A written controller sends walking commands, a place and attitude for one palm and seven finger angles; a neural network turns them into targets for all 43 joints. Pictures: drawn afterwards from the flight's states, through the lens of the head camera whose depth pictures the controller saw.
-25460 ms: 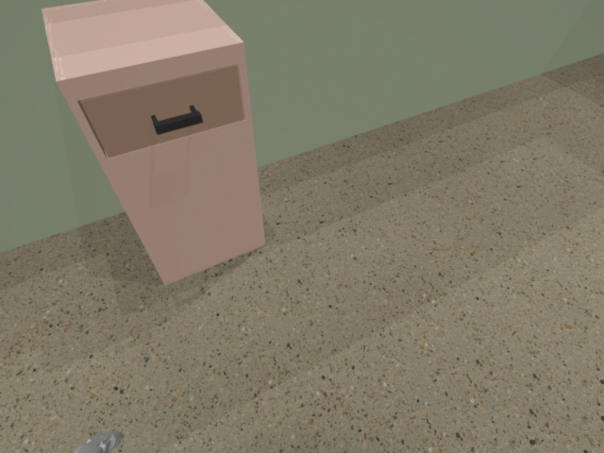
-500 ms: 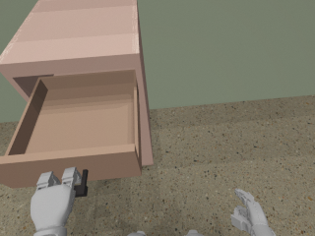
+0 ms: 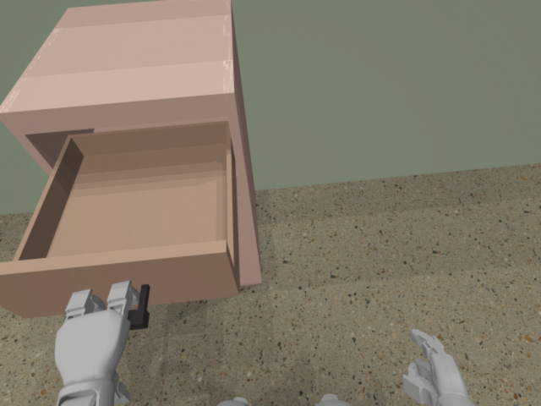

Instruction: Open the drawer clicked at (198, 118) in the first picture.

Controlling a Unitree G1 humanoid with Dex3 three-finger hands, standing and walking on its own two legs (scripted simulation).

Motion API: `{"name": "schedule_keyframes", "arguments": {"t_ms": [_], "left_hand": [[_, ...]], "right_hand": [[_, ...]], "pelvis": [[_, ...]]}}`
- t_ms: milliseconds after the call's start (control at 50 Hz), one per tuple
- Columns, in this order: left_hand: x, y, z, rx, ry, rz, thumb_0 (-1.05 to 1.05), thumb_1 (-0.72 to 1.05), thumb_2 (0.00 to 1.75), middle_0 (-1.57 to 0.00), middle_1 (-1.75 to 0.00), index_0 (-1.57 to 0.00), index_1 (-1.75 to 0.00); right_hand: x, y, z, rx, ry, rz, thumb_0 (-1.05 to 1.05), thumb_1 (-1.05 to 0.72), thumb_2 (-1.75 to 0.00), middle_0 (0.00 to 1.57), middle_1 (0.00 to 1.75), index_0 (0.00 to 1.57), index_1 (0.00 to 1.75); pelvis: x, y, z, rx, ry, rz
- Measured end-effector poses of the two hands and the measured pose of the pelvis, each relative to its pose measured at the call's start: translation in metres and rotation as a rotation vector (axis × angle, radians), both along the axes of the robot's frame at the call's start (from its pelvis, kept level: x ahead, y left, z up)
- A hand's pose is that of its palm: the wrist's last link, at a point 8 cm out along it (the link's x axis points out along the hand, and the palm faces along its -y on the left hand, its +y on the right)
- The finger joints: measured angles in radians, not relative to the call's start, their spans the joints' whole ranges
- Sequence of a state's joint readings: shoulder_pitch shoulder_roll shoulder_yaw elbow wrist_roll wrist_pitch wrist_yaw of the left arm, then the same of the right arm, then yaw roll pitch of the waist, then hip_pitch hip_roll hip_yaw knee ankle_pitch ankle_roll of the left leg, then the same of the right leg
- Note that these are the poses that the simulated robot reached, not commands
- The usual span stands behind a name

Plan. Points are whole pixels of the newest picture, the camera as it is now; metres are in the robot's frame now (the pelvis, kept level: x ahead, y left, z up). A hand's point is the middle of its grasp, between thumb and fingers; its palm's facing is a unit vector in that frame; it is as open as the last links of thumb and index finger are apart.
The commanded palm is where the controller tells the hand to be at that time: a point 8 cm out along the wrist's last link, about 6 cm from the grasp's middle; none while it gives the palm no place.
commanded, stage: lift the hand off the handle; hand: left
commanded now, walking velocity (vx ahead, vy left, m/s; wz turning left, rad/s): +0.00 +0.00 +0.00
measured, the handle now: (109, 308) +0.25 +0.27 -0.01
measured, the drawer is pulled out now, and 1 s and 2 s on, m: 0.30 0.29 0.29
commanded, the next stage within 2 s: draw the hand back to the body in 1.52 s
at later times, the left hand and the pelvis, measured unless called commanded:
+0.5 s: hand (106, 337) +0.21 +0.26 -0.01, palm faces -0.01 -0.03 -1.00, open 13.3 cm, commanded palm +0.19 +0.26 +0.06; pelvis +0.00 +0.00 +0.01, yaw +1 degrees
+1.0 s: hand (77, 318) +0.21 +0.27 +0.07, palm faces +0.04 -0.06 -1.00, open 13.3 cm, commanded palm +0.19 +0.26 +0.13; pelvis +0.02 +0.00 +0.04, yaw +1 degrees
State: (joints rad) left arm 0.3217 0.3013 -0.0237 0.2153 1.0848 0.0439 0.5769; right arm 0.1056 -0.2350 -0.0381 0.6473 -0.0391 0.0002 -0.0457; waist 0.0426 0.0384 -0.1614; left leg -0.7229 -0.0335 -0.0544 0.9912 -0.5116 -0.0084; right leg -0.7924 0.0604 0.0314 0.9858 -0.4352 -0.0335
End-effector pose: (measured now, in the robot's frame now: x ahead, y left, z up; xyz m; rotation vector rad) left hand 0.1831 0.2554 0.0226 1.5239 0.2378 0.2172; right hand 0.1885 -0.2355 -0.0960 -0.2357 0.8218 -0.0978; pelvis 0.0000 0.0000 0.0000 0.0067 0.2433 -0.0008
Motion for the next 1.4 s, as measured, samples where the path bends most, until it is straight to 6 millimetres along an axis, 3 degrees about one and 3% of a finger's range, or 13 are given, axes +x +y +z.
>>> {"name": "schedule_keyframes", "arguments": {"t_ms": [280, 400, 740, 860, 960, 1040, 1200, 1400], "left_hand": [[0.003, 0.002, 0.001, 0.023, -0.016, -0.002, 0.00, -0.49, 0.30, -0.32, -1.20, -0.35, -1.24], [0.005, 0.001, 0.010, 0.013, 0.005, 0.004, 0.00, -0.49, 0.30, -0.32, -1.20, -0.39, -1.25], [0.006, 0.008, 0.060, -0.004, -0.037, -0.006, 0.00, -0.49, 0.30, -0.32, -1.20, -0.45, -1.22], [0.004, 0.008, 0.085, -0.009, -0.079, 0.002, 0.00, -0.49, 0.30, -0.32, -1.20, -0.42, -1.22], [0.005, 0.007, 0.095, -0.016, -0.059, 0.009, 0.00, -0.49, 0.30, -0.32, -1.20, -0.41, -1.23], [0.007, 0.008, 0.103, -0.026, -0.052, 0.002, 0.00, -0.49, 0.30, -0.32, -1.20, -0.41, -1.23], [0.021, 0.005, 0.141, -0.014, -0.132, -0.032, 0.00, -0.49, 0.30, -0.32, -1.20, -0.35, -1.21], [0.021, 0.005, 0.162, -0.047, -0.089, -0.030, 0.00, -0.49, 0.30, -0.32, -1.20, -0.32, -1.20]], "right_hand": [[-0.002, 0.003, -0.006, 0.004, 0.012, 0.006, 0.02, -0.90, -0.90, 0.20, 0.30, 0.20, 0.30], [0.001, 0.006, 0.000, 0.012, -0.004, 0.000, 0.02, -0.90, -0.90, 0.20, 0.30, 0.20, 0.30], [0.027, 0.012, 0.034, 0.014, -0.072, 0.024, 0.02, -0.90, -0.90, 0.20, 0.30, 0.20, 0.30], [0.037, 0.019, 0.044, 0.037, -0.097, 0.040, 0.02, -0.90, -0.90, 0.20, 0.30, 0.20, 0.30], [0.043, 0.026, 0.049, 0.049, -0.096, 0.062, 0.02, -0.90, -0.90, 0.20, 0.30, 0.20, 0.30], [0.046, 0.032, 0.052, 0.053, -0.091, 0.077, 0.02, -0.90, -0.90, 0.20, 0.30, 0.20, 0.30], [0.049, 0.041, 0.057, 0.082, -0.081, 0.089, 0.02, -0.90, -0.90, 0.20, 0.30, 0.20, 0.30], [0.050, 0.042, 0.065, 0.091, -0.066, 0.098, 0.02, -0.90, -0.90, 0.20, 0.30, 0.20, 0.30]], "pelvis": [[-0.004, -0.002, -0.002, 0.001, 0.003, 0.009], [-0.002, -0.002, 0.003, 0.000, -0.019, 0.012], [0.010, 0.000, 0.024, 0.000, -0.089, 0.008], [0.014, 0.003, 0.031, -0.001, -0.116, 0.007], [0.016, 0.004, 0.036, 0.000, -0.140, 0.009], [0.017, 0.004, 0.040, 0.000, -0.157, 0.010], [0.022, 0.007, 0.047, -0.003, -0.184, 0.006], [0.027, 0.009, 0.055, -0.005, -0.216, 0.001]]}}
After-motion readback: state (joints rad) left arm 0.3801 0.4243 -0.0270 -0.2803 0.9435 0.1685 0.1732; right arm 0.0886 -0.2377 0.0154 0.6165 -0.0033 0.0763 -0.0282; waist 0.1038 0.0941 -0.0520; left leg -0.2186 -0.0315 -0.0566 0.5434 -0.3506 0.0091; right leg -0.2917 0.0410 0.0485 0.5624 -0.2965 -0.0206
